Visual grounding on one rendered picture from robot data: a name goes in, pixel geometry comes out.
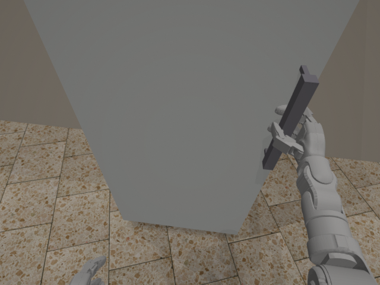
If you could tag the right robot forearm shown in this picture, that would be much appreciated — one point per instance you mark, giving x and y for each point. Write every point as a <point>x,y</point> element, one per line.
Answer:
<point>330,239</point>

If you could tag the fridge door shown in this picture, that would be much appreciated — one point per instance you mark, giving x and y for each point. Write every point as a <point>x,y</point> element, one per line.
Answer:
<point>175,96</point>

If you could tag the right robot hand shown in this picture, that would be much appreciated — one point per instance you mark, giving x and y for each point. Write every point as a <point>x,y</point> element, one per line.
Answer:
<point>304,142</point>

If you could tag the robot right upper arm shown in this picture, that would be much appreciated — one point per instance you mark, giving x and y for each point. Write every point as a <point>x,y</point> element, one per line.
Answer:
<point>331,275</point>

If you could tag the handle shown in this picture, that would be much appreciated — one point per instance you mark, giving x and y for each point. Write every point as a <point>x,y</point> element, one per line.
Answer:
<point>299,100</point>

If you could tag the left robot hand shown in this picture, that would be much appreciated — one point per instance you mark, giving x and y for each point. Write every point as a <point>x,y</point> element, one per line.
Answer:
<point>89,269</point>

